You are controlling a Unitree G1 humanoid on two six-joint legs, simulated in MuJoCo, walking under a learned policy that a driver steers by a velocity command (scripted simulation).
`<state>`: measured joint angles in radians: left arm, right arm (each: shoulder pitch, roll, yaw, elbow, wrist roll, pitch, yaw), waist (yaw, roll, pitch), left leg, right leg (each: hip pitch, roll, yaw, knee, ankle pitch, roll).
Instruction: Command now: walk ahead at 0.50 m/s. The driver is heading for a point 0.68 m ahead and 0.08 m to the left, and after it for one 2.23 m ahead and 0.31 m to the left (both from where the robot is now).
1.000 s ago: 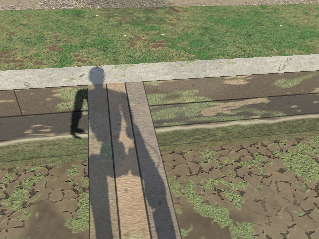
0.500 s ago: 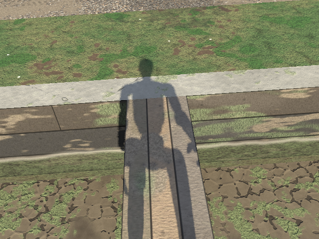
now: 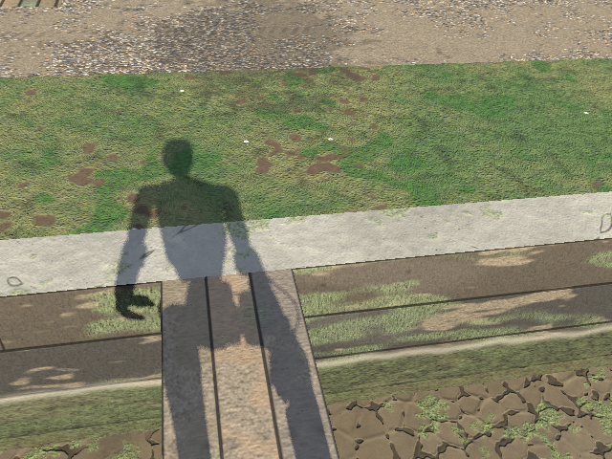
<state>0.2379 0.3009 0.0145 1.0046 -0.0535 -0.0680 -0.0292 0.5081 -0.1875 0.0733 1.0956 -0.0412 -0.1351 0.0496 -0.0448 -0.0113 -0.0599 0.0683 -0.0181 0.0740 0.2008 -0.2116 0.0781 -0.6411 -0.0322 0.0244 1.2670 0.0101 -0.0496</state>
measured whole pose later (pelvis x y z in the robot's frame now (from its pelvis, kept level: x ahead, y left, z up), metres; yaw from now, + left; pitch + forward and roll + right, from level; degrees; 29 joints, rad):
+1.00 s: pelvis +0.56 +0.08 +0.00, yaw +1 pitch -3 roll -2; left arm 0.24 0.31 0.02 0.99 -0.05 -0.06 -0.02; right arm 0.50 -0.18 0.08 1.10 -0.04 -0.14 0.06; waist -0.05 -0.03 -0.06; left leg 0.07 -0.02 0.07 0.20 -0.22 0.07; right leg -0.64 -0.03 0.02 1.22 0.04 -0.05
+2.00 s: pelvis +1.15 +0.16 -0.01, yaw +1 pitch -1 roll -1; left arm 0.18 0.27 0.00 0.98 -0.02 -0.08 -0.03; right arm 0.47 -0.18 0.06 1.15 -0.05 -0.12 0.04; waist -0.06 -0.04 -0.07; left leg 0.06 -0.03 0.07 0.22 -0.26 0.06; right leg -0.79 -0.04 0.04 1.18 0.11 -0.05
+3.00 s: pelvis +1.74 +0.19 -0.01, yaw +0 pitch +3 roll +1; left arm 0.13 0.25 0.03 0.94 -0.01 -0.08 0.00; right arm 0.37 -0.22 -0.04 1.00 -0.01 -0.09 0.02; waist -0.03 -0.05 -0.04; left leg -0.15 -0.05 0.09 0.27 -0.17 0.07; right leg -0.74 -0.16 0.02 1.05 -0.11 -0.02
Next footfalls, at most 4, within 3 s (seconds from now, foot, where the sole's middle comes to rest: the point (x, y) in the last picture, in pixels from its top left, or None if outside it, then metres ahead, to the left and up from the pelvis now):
0.16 right None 0.19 -0.09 -0.79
0.64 left None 0.54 0.14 -0.79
1.14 right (291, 428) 0.74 -0.01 -0.79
1.62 left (202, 315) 1.10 0.23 -0.79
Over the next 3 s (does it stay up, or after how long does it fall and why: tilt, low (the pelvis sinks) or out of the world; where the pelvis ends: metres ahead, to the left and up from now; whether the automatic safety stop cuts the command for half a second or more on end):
stays up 1.74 0.19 -0.01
